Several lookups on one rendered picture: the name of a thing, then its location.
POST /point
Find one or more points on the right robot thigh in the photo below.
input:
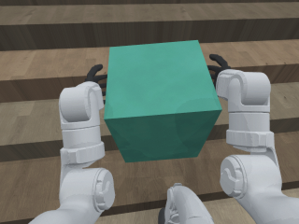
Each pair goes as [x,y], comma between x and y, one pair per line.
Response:
[188,206]

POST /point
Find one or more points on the robot right forearm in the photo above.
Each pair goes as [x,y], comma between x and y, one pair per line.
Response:
[248,97]

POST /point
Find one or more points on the robot right hand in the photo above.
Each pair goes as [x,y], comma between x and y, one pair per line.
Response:
[224,66]

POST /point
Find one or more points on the robot left forearm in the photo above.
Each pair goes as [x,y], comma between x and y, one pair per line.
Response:
[79,116]

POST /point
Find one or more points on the right robot shin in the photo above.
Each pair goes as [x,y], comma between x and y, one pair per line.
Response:
[171,217]

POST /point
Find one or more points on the robot left hand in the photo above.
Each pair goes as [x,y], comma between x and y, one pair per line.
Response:
[92,78]

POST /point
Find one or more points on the robot right upper arm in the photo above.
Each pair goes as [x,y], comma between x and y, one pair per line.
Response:
[255,182]

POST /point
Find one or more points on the carton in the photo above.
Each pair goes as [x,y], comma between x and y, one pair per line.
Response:
[161,103]

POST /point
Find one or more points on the robot left upper arm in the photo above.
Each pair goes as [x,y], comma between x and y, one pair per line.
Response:
[84,195]

